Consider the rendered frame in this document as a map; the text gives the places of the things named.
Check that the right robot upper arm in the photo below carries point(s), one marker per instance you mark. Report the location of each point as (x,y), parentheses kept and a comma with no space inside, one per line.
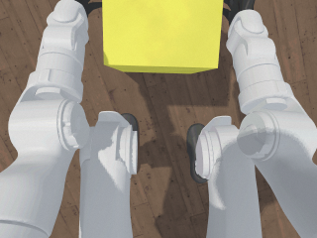
(281,144)

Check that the robot left forearm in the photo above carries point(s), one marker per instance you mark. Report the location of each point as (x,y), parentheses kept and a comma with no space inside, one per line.
(61,56)

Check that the right robot hand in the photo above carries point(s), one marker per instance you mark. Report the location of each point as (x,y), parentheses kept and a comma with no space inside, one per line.
(236,6)

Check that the carton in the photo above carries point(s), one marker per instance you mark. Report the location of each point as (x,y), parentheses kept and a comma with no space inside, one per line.
(162,36)

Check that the robot left shin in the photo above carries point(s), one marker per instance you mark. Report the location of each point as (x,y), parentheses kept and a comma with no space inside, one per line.
(103,116)

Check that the robot right forearm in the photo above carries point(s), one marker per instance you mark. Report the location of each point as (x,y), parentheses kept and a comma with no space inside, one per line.
(256,66)

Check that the left robot upper arm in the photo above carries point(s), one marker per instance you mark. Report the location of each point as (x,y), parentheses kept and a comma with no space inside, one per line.
(46,133)

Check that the left robot hand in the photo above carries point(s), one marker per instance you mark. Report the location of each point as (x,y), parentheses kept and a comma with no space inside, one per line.
(89,7)

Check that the right robot foot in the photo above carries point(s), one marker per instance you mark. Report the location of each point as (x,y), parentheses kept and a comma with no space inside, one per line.
(191,141)

